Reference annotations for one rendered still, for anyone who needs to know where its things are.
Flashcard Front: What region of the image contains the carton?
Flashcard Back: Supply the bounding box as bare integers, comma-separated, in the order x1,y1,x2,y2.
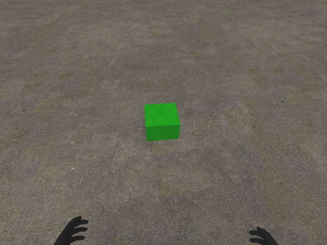
145,103,180,141

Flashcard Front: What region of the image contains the robot right hand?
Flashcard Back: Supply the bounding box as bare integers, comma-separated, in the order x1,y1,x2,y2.
249,227,278,245

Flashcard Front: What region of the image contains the robot left hand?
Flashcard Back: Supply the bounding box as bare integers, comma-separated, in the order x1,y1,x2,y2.
54,216,88,245

